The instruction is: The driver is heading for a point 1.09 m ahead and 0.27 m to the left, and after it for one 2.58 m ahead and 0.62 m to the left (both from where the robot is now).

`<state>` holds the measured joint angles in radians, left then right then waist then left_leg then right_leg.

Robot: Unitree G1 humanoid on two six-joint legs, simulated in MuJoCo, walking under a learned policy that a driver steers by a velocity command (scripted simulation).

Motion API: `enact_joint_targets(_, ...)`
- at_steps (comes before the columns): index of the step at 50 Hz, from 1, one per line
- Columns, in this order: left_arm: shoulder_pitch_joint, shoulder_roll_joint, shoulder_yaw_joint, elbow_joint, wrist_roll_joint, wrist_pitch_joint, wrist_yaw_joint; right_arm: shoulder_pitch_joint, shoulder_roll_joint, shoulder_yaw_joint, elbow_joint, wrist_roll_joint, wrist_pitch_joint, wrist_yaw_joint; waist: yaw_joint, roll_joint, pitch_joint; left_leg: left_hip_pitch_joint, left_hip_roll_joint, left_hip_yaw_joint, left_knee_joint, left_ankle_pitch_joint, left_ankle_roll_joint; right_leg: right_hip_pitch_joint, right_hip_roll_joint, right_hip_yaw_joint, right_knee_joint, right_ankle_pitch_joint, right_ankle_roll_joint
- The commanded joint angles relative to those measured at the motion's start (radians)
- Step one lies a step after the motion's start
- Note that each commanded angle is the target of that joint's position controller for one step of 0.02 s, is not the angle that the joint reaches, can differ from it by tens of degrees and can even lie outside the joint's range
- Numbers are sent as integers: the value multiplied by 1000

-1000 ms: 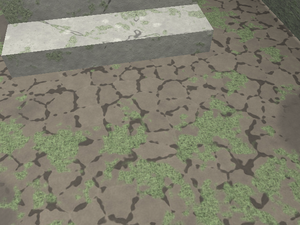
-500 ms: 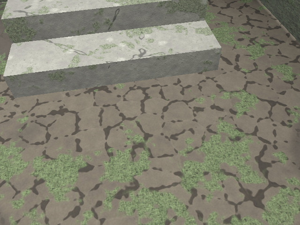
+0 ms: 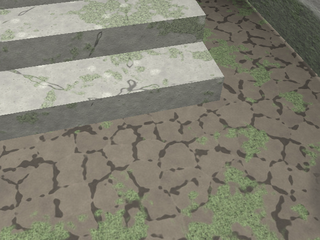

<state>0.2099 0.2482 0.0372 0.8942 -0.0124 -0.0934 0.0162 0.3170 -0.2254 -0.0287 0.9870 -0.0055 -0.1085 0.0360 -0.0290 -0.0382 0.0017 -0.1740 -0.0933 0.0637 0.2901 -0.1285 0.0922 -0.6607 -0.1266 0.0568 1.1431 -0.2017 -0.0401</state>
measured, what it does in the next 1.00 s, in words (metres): walks ahead, turning left: right foot, then left foot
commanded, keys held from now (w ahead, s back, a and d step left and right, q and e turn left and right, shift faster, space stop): w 0.46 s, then w+q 0.54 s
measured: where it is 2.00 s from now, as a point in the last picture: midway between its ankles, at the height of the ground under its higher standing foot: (137, 157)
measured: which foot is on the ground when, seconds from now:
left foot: down 0.00-0.32, up 0.34-0.86, down 0.88-1.00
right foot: up 0.00-0.28, down 0.30-0.90, up 0.92-1.00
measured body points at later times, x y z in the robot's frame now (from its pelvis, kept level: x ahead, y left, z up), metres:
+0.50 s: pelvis +0.28 -0.08 +0.00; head +0.29 -0.10 +0.45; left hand +0.33 +0.18 -0.12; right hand +0.37 -0.35 -0.14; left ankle +0.28 +0.08 -0.66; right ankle +0.30 -0.16 -0.74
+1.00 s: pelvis +0.55 +0.00 -0.02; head +0.59 +0.02 +0.43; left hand +0.53 +0.27 -0.16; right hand +0.72 -0.23 -0.14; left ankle +0.60 +0.07 -0.74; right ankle +0.46 -0.17 -0.64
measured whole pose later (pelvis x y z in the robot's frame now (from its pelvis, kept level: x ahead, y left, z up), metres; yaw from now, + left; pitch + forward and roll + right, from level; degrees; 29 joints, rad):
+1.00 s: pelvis +0.55 +0.00 -0.02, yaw +16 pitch +1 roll +0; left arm 0.26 0.25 0.04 0.90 0.03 -0.09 -0.01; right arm 0.19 -0.26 -0.07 0.85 -0.02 -0.05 0.02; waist 0.01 -0.02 0.07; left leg -0.40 -0.10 0.04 0.55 -0.17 0.10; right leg -0.36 -0.07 -0.02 1.23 -0.36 -0.01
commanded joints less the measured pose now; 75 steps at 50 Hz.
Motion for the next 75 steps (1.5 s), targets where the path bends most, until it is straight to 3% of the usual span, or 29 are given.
enact_joint_targets(1,34,45,13,-44,13,4,7,-39,-130,-20,-53,1,-18,-20,47,77,55,-106,277,-204,-204,83,171,-22,-42,1,-140,160,27)
enact_joint_targets(10,-253,43,2,-138,-10,-16,-36,117,-169,-32,-3,27,16,-38,-49,90,83,146,327,-179,-119,66,113,5,32,-42,-585,222,15)
enact_joint_targets(12,-232,65,9,-144,-10,-25,-47,109,-181,-38,-1,27,27,-41,-23,103,69,191,350,-192,-64,119,97,61,48,-51,-627,140,-13)
enact_joint_targets(14,-54,117,39,-97,-7,-32,-45,71,-178,-35,-11,22,38,-41,78,107,-31,175,298,-143,145,400,61,314,107,-99,-669,103,-54)
enact_joint_targets(15,150,187,67,-44,-2,-34,-38,61,-140,-19,-31,8,38,-40,156,59,-174,37,237,-88,411,378,27,606,29,-13,-641,130,-108)
enact_joint_targets(16,291,303,96,-17,15,-26,-35,162,-27,17,-49,4,17,-31,145,-185,-326,-388,72,-8,826,11,-55,1023,-225,415,-692,22,-263)
enact_joint_targets(17,308,230,75,-11,13,-24,-39,166,-54,14,-34,19,-11,-26,148,-225,-392,-539,41,-160,995,-418,-47,1073,-285,687,-835,-57,-302)
enact_joint_targets(18,217,167,53,-26,7,-26,-39,75,-154,-13,-59,46,-26,-22,130,-152,-244,-625,106,-185,1060,-364,-24,951,-252,553,-844,-64,-244)
enact_joint_targets(20,47,99,30,-62,9,-23,-44,-29,-150,-19,-84,35,-22,-32,71,-21,-88,-568,198,-136,965,-192,-22,668,-169,302,-901,82,-193)
enact_joint_targets(21,17,74,22,-62,14,-25,-49,-22,-136,-26,-82,24,-8,-37,38,-32,-56,-507,228,-139,904,-143,-26,579,-128,225,-937,123,-174)
enact_joint_targets(25,63,101,32,-17,22,-34,-44,-3,-84,-26,-78,25,33,-41,3,-29,-11,-491,237,-126,813,-33,-51,502,-94,80,-1005,279,-183)
enact_joint_targets(33,135,124,35,30,22,-27,-6,-244,-63,-27,-163,24,32,-20,71,-15,62,-555,184,-123,438,265,-46,591,-94,-107,-1052,280,-125)
enact_joint_targets(38,188,135,42,63,11,0,4,-355,-50,-19,-236,26,31,12,102,-3,102,-615,173,-68,343,159,-17,774,-152,-165,-974,384,-108)
enact_joint_targets(41,139,174,52,41,8,19,15,-321,-82,-35,-266,27,31,29,54,-45,49,-471,110,24,333,7,26,800,-158,-214,-822,785,-78)
enact_joint_targets(42,193,140,40,69,74,8,9,-220,-79,-32,-229,-64,46,23,28,-60,45,-361,45,101,281,-47,49,803,-120,-274,-701,869,-60)
enact_joint_targets(44,229,160,43,67,60,4,8,72,-159,-76,-149,-78,39,5,-93,-31,-128,99,31,10,245,-67,128,570,-94,-283,-243,721,-29)
enact_joint_targets(45,271,71,21,-10,18,-6,-14,149,-305,-117,-156,-74,44,-10,-76,239,-301,473,361,-518,226,-55,304,155,52,-285,198,89,32)
enact_joint_targets(46,161,131,36,-37,30,-19,-23,158,-297,-114,-159,-29,57,-16,-89,163,-378,508,444,-839,55,73,329,15,157,-82,322,-331,39)
enact_joint_targets(47,43,114,30,-81,28,-24,-30,111,-301,-115,-147,-20,61,-23,-79,116,-250,434,396,-662,46,68,285,-74,92,-8,313,-231,20)
enact_joint_targets(48,34,95,18,-85,28,-31,-30,53,-236,-100,-148,-14,61,-27,-47,60,-136,288,371,-548,29,116,247,-62,44,-18,210,-140,14)
enact_joint_targets(50,67,96,19,-75,57,-3,-26,-34,-162,-78,-157,4,58,-25,37,47,-35,48,280,-410,-27,185,188,73,1,-19,57,-121,28)
enact_joint_targets(54,63,77,14,-87,68,46,-36,-21,-182,-79,-156,1,39,-17,57,79,-25,-60,215,-330,-82,204,193,139,7,-51,-94,-73,64)
enact_joint_targets(64,-243,84,4,-205,42,25,-43,113,-205,-84,-136,-12,44,-29,-54,113,34,96,207,-394,-22,234,137,90,84,-43,-529,150,88)
enact_joint_targets(68,-84,138,21,-176,37,3,-22,34,-235,-91,-166,-15,38,-38,38,115,-13,42,195,-447,143,364,69,388,133,-40,-672,58,49)
enact_joint_targets(69,17,164,31,-153,48,-12,-8,24,-218,-85,-169,-7,30,-32,92,63,-72,3,127,-405,301,371,44,546,105,-23,-740,71,26)
enact_joint_targets(70,159,238,47,-149,72,-20,11,17,-147,-62,-200,7,20,-28,148,-53,-206,-102,63,-321,552,188,15,750,-110,179,-778,-93,-23)
enact_joint_targets(71,164,331,70,-148,82,-5,11,108,-87,-48,-234,34,25,-32,90,-304,-248,-390,-81,-193,743,-398,-7,907,-318,576,-895,-138,-124)
enact_joint_targets(73,59,153,39,-173,58,15,-3,80,-178,-58,-177,-13,56,-35,49,-47,-91,-432,64,-186,861,-306,-1,711,-262,468,-895,-230,-119)
enact_joint_targets(75,22,104,21,-166,53,11,-1,6,-149,-54,-186,-25,68,-20,38,-30,-3,-401,110,-158,821,-222,-29,596,-179,221,-922,100,-90)
Velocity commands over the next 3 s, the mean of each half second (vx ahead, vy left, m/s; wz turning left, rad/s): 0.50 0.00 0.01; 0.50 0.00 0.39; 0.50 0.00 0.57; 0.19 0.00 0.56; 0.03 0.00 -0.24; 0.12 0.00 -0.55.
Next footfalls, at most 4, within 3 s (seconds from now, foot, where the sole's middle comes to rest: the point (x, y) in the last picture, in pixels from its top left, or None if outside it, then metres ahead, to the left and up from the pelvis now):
0.30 right None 0.34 -0.17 -0.78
0.88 left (143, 213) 0.64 0.08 -0.78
1.38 right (159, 153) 0.95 0.00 -0.78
1.84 left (110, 159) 0.93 0.25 -0.78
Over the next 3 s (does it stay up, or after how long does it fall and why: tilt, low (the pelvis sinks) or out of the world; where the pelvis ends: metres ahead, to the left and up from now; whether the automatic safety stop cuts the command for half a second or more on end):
stays up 0.89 0.13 0.00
